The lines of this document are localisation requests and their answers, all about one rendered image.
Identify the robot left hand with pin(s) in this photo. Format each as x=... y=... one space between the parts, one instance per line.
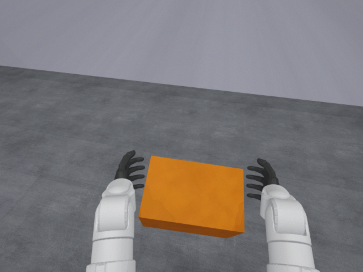
x=125 y=170

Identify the robot right hand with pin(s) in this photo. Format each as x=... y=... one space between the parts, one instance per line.
x=269 y=177

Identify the left robot forearm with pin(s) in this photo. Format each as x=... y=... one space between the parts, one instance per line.
x=112 y=248

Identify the right robot forearm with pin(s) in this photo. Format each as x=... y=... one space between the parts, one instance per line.
x=287 y=231

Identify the carton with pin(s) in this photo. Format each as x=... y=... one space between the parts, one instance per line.
x=193 y=197

